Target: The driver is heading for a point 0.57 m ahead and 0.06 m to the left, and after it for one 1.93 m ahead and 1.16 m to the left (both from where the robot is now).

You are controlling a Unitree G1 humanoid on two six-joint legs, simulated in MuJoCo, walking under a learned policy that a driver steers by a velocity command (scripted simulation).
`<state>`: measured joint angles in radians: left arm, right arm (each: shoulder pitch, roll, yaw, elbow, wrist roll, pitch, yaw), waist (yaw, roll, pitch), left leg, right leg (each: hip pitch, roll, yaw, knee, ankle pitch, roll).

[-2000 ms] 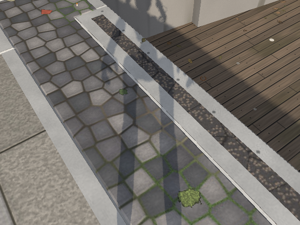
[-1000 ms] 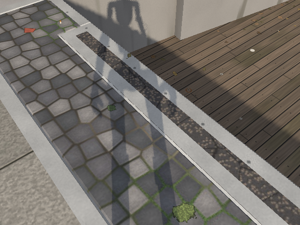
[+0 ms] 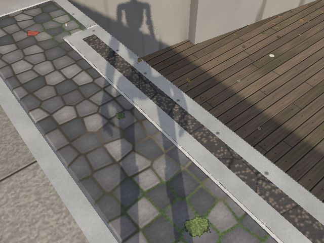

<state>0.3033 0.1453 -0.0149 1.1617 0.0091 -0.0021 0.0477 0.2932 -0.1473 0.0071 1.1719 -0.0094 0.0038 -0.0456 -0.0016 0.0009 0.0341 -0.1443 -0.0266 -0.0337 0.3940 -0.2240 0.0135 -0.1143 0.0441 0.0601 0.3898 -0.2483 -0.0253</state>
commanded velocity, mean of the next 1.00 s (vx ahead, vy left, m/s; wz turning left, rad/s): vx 0.07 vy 0.00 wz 0.00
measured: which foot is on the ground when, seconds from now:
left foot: down 0.00-1.00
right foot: down 0.00-1.00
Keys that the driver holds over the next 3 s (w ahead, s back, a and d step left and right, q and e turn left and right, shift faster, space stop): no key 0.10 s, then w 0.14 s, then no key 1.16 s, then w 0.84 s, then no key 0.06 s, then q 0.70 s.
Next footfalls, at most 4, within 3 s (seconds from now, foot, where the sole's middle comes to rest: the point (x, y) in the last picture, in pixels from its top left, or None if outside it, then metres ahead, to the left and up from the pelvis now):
2.18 right None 0.42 -0.03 -0.78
2.68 left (141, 234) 0.55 0.12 -0.78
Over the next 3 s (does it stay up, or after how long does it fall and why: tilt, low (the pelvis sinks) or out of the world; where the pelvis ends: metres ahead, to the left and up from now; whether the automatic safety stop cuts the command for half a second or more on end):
stays up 0.46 0.04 -0.01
